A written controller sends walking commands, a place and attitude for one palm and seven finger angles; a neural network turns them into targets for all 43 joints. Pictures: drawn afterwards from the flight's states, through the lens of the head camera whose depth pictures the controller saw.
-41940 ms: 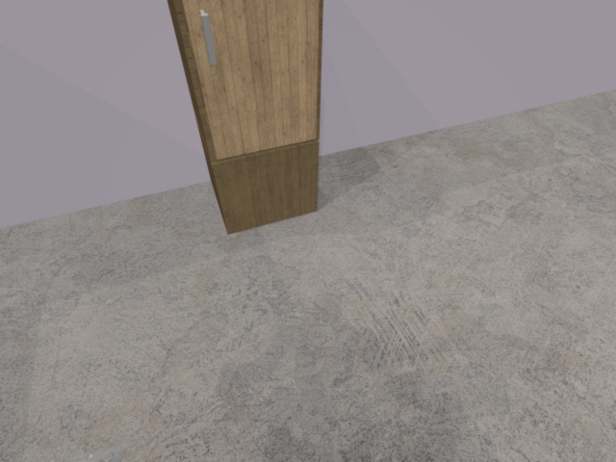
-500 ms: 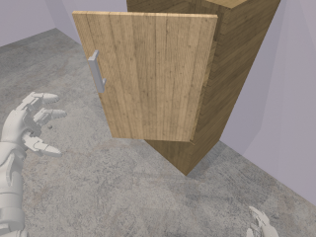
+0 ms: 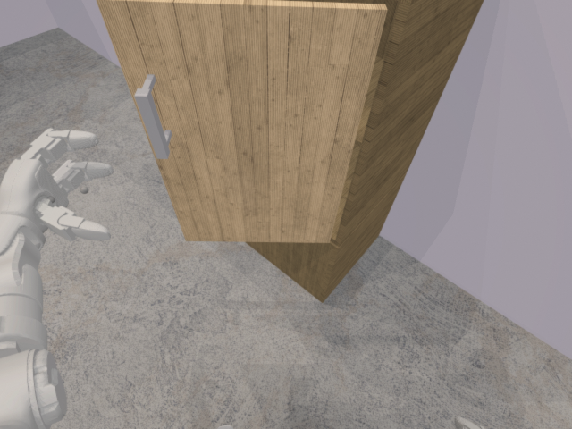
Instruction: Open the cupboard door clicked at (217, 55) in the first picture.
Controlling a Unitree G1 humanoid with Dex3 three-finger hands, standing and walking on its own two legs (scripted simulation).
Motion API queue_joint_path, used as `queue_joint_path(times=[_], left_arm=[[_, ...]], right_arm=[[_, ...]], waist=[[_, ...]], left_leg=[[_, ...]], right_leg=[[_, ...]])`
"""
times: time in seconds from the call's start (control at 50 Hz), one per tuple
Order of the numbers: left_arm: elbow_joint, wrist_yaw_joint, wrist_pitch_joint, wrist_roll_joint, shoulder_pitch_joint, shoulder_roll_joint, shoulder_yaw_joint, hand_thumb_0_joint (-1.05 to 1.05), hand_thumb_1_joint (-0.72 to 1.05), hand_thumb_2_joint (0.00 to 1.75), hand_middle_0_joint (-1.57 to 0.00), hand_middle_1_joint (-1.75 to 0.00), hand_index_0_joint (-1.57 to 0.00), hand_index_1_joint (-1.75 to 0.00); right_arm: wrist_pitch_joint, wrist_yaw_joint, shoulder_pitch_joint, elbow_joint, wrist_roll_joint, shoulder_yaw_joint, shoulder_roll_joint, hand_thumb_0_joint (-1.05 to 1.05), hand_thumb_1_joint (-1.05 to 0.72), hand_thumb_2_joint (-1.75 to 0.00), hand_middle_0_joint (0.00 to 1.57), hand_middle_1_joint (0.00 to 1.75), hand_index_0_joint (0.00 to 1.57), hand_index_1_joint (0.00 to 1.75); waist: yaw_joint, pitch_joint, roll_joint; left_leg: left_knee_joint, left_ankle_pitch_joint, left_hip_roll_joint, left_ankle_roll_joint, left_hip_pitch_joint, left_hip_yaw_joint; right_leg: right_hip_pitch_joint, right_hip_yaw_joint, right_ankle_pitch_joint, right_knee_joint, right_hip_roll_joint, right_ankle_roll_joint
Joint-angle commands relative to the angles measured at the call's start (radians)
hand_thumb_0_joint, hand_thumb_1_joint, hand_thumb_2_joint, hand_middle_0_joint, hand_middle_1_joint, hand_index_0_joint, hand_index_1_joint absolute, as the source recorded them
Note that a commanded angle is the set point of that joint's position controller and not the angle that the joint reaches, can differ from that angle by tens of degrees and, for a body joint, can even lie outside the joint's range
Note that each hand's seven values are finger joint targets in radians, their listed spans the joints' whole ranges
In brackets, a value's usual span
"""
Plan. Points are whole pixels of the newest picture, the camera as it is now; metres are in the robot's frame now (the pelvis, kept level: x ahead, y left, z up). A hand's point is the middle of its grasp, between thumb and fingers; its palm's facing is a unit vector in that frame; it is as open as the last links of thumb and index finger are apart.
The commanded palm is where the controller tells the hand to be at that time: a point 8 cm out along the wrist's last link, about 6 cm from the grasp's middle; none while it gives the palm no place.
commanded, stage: move the hooked fingers beside the handle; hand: left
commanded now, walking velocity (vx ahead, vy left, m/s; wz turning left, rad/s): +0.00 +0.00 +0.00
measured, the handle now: (156, 118) +0.57 +0.22 +0.10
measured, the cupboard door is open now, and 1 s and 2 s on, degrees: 41 41 41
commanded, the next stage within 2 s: slide the fingers in behind the handle in 1.74 s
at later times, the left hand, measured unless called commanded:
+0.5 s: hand (96, 153) +0.47 +0.28 +0.12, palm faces +0.00 -1.00 -0.01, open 14.0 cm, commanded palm +0.45 +0.33 +0.11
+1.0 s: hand (110, 130) +0.53 +0.28 +0.11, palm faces -0.02 -1.00 +0.01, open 14.0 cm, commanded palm +0.50 +0.33 +0.10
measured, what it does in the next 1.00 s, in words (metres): stands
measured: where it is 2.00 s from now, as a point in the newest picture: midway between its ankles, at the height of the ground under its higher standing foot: outside the picture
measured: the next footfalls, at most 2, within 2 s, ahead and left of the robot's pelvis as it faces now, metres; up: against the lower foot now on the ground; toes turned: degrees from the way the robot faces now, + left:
none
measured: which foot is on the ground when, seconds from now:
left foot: down 0.00-1.00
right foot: down 0.00-1.00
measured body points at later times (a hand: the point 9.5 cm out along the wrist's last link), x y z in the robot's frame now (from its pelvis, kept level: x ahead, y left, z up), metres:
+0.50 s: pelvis +0.00 +0.01 -0.01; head +0.09 +0.03 +0.43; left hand +0.46 +0.33 +0.12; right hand +0.01 -0.27 -0.11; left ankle +0.02 +0.11 -0.72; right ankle -0.02 -0.13 -0.72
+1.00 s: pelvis +0.01 +0.01 -0.02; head +0.14 +0.04 +0.41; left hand +0.52 +0.33 +0.11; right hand -0.04 -0.26 -0.11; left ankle +0.02 +0.11 -0.72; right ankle -0.02 -0.13 -0.72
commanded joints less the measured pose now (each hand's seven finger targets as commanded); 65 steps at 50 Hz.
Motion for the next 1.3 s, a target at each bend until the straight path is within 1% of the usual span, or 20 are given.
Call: queue_joint_path(times=[0.0, 0.06, 0.16, 0.28, 0.36, 0.4, 0.44, 0.54, 0.6, 0.64, 0.76, 0.84, 0.86, 0.9, 1.0, 1.04, 1.12, 1.16, 1.24, 1.28], left_arm=[[-0.175, 0.005, -0.088, -0.01, -0.455, 0.3, 0.037, 0.0, -0.5, 0.3, -0.3, -1.2, -0.3, -1.2], [-0.109, 0.014, -0.1, -0.008, -0.522, 0.321, 0.048, 0.0, -0.5, 0.3, -0.3, -1.2, -0.3, -1.2], [-0.036, 0.021, -0.108, 0.028, -0.571, 0.396, 0.078, 0.0, -0.5, 0.3, -0.3, -1.2, -0.3, -1.2], [0.011, 0.007, -0.126, 0.033, -0.601, 0.428, 0.095, 0.0, -0.5, 0.3, -0.3, -1.2, -0.3, -1.2], [0.049, -0.008, -0.118, 0.039, -0.661, 0.437, 0.077, 0.0, -0.5, 0.3, -0.3, -1.2, -0.3, -1.2], [0.053, -0.009, -0.117, 0.05, -0.674, 0.428, 0.061, 0.0, -0.5, 0.3, -0.3, -1.2, -0.3, -1.2], [0.079, -0.006, -0.119, 0.045, -0.691, 0.442, 0.074, 0.0, -0.5, 0.3, -0.3, -1.2, -0.3, -1.2], [0.128, 0.001, -0.11, 0.073, -0.792, 0.495, 0.075, 0.0, -0.5, 0.3, -0.3, -1.2, -0.3, -1.2], [0.147, 0.005, -0.109, 0.097, -0.833, 0.563, 0.099, 0.0, -0.5, 0.3, -0.3, -1.2, -0.3, -1.2], [0.128, 0.005, -0.119, 0.101, -0.864, 0.552, 0.088, 0.0, -0.5, 0.3, -0.3, -1.2, -0.3, -1.2], [0.228, -0.005, -0.081, 0.124, -0.869, 0.618, 0.105, 0.0, -0.5, 0.3, -0.3, -1.2, -0.3, -1.2], [0.168, -0.004, -0.088, 0.124, -0.836, 0.573, 0.093, 0.0, -0.5, 0.3, -0.3, -1.2, -0.3, -1.2], [0.157, -0.008, -0.088, 0.118, -0.816, 0.584, 0.112, 0.0, -0.5, 0.3, -0.3, -1.2, -0.3, -1.2], [0.166, -0.015, -0.08, 0.105, -0.819, 0.542, 0.087, 0.0, -0.5, 0.3, -0.3, -1.2, -0.3, -1.2], [0.114, 0.003, -0.085, 0.115, -0.775, 0.624, 0.16, 0.0, -0.5, 0.3, -0.3, -1.2, -0.3, -1.2], [0.04, 0.011, -0.104, 0.108, -0.766, 0.579, 0.142, 0.0, -0.5, 0.3, -0.3, -1.2, -0.3, -1.2], [0.083, 0.016, -0.097, 0.093, -0.767, 0.54, 0.122, 0.0, -0.5, 0.3, -0.3, -1.2, -0.3, -1.2], [0.081, 0.016, -0.095, 0.092, -0.776, 0.516, 0.103, 0.0, -0.5, 0.3, -0.3, -1.2, -0.3, -1.2], [0.115, 0.028, -0.091, 0.096, -0.805, 0.457, 0.049, 0.0, -0.5, 0.3, -0.3, -1.2, -0.3, -1.2], [0.119, 0.035, -0.098, 0.096, -0.824, 0.492, 0.072, 0.0, -0.5, 0.3, -0.3, -1.2, -0.3, -1.2]], right_arm=[[-0.028, -0.011, 0.044, -0.095, -0.004, -0.069, -0.166, 0.0, -0.9, -0.9, 0.2, 0.3, 0.2, 0.3], [-0.014, -0.011, 0.062, -0.081, -0.008, -0.067, -0.174, 0.0, -0.9, -0.9, 0.2, 0.3, 0.2, 0.3], [0.013, -0.006, 0.088, -0.08, -0.013, -0.066, -0.181, 0.0, -0.9, -0.9, 0.2, 0.3, 0.2, 0.3], [0.04, 0.0, 0.116, -0.075, -0.017, -0.069, -0.184, 0.0, -0.9, -0.9, 0.2, 0.3, 0.2, 0.3], [0.058, -0.003, 0.137, -0.069, -0.017, -0.069, -0.192, 0.0, -0.9, -0.9, 0.2, 0.3, 0.2, 0.3], [0.067, -0.001, 0.146, -0.064, -0.018, -0.07, -0.19, 0.0, -0.9, -0.9, 0.2, 0.3, 0.2, 0.3], [0.075, -0.002, 0.162, -0.057, -0.02, -0.071, -0.193, 0.0, -0.9, -0.9, 0.2, 0.3, 0.2, 0.3], [0.093, -0.007, 0.185, -0.044, -0.023, -0.064, -0.201, 0.0, -0.9, -0.9, 0.2, 0.3, 0.2, 0.3], [0.1, -0.009, 0.203, -0.044, -0.024, -0.062, -0.208, 0.0, -0.9, -0.9, 0.2, 0.3, 0.2, 0.3], [0.104, -0.006, 0.218, -0.046, -0.03, -0.061, -0.203, 0.0, -0.9, -0.9, 0.2, 0.3, 0.2, 0.3], [0.129, -0.006, 0.243, -0.053, -0.027, -0.052, -0.211, 0.0, -0.9, -0.9, 0.2, 0.3, 0.2, 0.3], [0.14, 0.005, 0.27, -0.063, -0.042, -0.06, -0.204, 0.0, -0.9, -0.9, 0.2, 0.3, 0.2, 0.3], [0.146, 0.009, 0.274, -0.064, -0.042, -0.064, -0.207, 0.0, -0.9, -0.9, 0.2, 0.3, 0.2, 0.3], [0.154, 0.012, 0.27, -0.063, -0.041, -0.066, -0.203, 0.0, -0.9, -0.9, 0.2, 0.3, 0.2, 0.3], [0.167, 0.02, 0.271, -0.078, -0.041, -0.069, -0.205, 0.0, -0.9, -0.9, 0.2, 0.3, 0.2, 0.3], [0.171, 0.027, 0.266, -0.086, -0.041, -0.073, -0.196, 0.0, -0.9, -0.9, 0.2, 0.3, 0.2, 0.3], [0.177, 0.029, 0.254, -0.073, -0.037, -0.074, -0.196, 0.0, -0.9, -0.9, 0.2, 0.3, 0.2, 0.3], [0.176, 0.028, 0.246, -0.073, -0.035, -0.072, -0.194, 0.0, -0.9, -0.9, 0.2, 0.3, 0.2, 0.3], [0.173, 0.021, 0.237, -0.068, -0.033, -0.066, -0.191, 0.0, -0.9, -0.9, 0.2, 0.3, 0.2, 0.3], [0.169, 0.019, 0.236, -0.065, -0.033, -0.068, -0.197, 0.0, -0.9, -0.9, 0.2, 0.3, 0.2, 0.3]], waist=[[-0.012, -0.324, 0.117], [-0.029, -0.317, 0.056], [-0.031, -0.358, 0.077], [-0.035, -0.384, 0.116], [-0.059, -0.379, 0.09], [-0.064, -0.383, 0.142], [-0.074, -0.38, 0.098], [-0.1, -0.368, 0.122], [-0.105, -0.401, 0.142], [-0.109, -0.452, 0.196], [-0.124, -0.428, 0.16], [-0.104, -0.508, 0.236], [-0.1, -0.534, 0.22], [-0.112, -0.485, 0.188], [-0.082, -0.506, 0.182], [-0.075, -0.547, 0.254], [-0.095, -0.464, 0.187], [-0.096, -0.469, 0.217], [-0.121, -0.403, 0.176], [-0.121, -0.431, 0.162]], left_leg=[[-0.068, 0.248, -0.045, 0.021, 0.3, -0.078], [-0.06, 0.233, -0.04, 0.025, 0.271, -0.08], [-0.039, 0.259, -0.041, 0.026, 0.246, -0.077], [-0.015, 0.305, -0.035, 0.024, 0.253, -0.078], [-0.004, 0.292, -0.034, 0.03, 0.231, -0.078], [0.002, 0.304, -0.033, 0.025, 0.247, -0.083], [0.012, 0.312, -0.029, 0.03, 0.237, -0.088], [0.025, 0.272, -0.027, 0.033, 0.199, -0.09], [0.038, 0.273, -0.024, 0.03, 0.191, -0.098], [0.052, 0.328, -0.022, 0.026, 0.239, -0.102], [0.075, 0.335, -0.018, 0.031, 0.174, -0.096], [0.085, 0.46, -0.009, 0.018, 0.276, -0.112], [0.091, 0.478, -0.005, 0.017, 0.289, -0.111], [0.089, 0.454, -0.006, 0.022, 0.254, -0.104], [0.086, 0.476, -0.013, 0.026, 0.236, -0.098], [0.092, 0.556, -0.008, 0.019, 0.316, -0.102], [0.08, 0.468, -0.008, 0.023, 0.271, -0.104], [0.079, 0.477, -0.009, 0.02, 0.295, -0.103], [0.075, 0.422, -0.01, 0.024, 0.257, -0.105], [0.076, 0.397, -0.01, 0.025, 0.257, -0.107]], right_leg=[[-0.05, 0.03, 0.252, -0.069, 0.057, -0.034], [-0.063, 0.029, 0.247, -0.065, 0.06, -0.03], [-0.063, 0.036, 0.267, -0.045, 0.059, -0.028], [-0.088, 0.033, 0.292, -0.029, 0.066, -0.028], [-0.11, 0.036, 0.286, -0.029, 0.07, -0.023], [-0.143, 0.033, 0.273, -0.025, 0.069, -0.026], [-0.15, 0.03, 0.273, -0.022, 0.075, -0.028], [-0.191, 0.036, 0.24, -0.017, 0.074, -0.024], [-0.202, 0.038, 0.232, -0.008, 0.073, -0.021], [-0.217, 0.035, 0.252, 0.004, 0.077, -0.026], [-0.23, 0.035, 0.275, 0.009, 0.083, -0.016], [-0.254, 0.02, 0.306, 0.028, 0.09, -0.026], [-0.247, 0.02, 0.32, 0.027, 0.092, -0.022], [-0.247, 0.02, 0.324, 0.02, 0.093, -0.018], [-0.192, 0.022, 0.361, 0.028, 0.095, -0.019], [-0.213, 0.019, 0.37, 0.032, 0.099, -0.025], [-0.223, 0.015, 0.332, 0.015, 0.1, -0.021], [-0.233, 0.015, 0.334, 0.015, 0.099, -0.023], [-0.258, 0.014, 0.305, 0.012, 0.097, -0.024], [-0.247, 0.021, 0.298, 0.01, 0.094, -0.02]])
